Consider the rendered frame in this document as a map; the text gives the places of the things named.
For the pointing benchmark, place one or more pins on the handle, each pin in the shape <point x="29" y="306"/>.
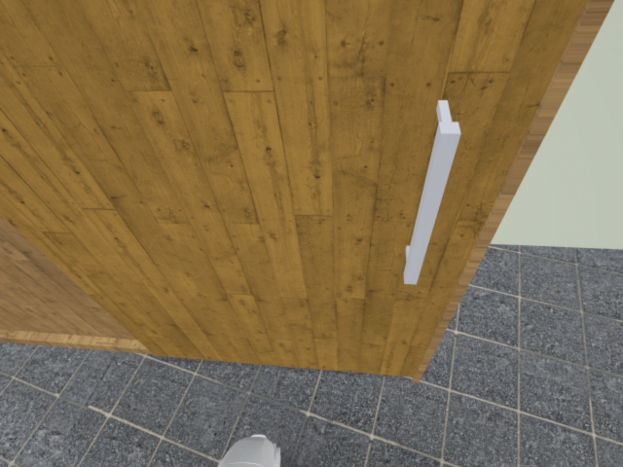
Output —
<point x="442" y="156"/>

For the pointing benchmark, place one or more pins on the wardrobe door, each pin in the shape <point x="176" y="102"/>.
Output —
<point x="37" y="296"/>
<point x="237" y="180"/>

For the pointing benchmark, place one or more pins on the left robot thigh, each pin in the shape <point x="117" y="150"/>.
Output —
<point x="252" y="452"/>

